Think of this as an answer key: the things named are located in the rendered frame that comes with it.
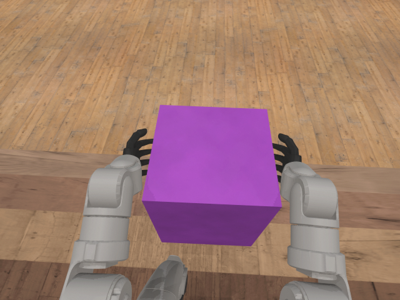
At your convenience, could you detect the left robot hand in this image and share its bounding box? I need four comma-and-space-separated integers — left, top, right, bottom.
123, 128, 153, 176

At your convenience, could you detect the left robot upper arm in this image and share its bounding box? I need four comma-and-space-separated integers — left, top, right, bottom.
61, 272, 132, 300

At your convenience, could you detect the right robot upper arm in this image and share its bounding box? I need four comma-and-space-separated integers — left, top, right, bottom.
279, 281, 349, 300

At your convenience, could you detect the robot left shin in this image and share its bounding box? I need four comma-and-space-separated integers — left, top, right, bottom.
167, 255, 183, 300

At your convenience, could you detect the left robot forearm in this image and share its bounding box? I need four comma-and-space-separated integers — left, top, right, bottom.
59, 154, 143, 300

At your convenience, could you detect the right robot forearm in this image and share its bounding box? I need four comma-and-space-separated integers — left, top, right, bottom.
280, 161, 352, 300

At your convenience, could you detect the right robot hand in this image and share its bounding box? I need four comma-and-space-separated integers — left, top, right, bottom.
272, 133, 302, 183

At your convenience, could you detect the robot left thigh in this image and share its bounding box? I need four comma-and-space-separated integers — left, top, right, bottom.
136, 260, 188, 300

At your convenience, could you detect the carton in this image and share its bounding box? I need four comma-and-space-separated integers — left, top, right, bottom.
142, 105, 282, 246

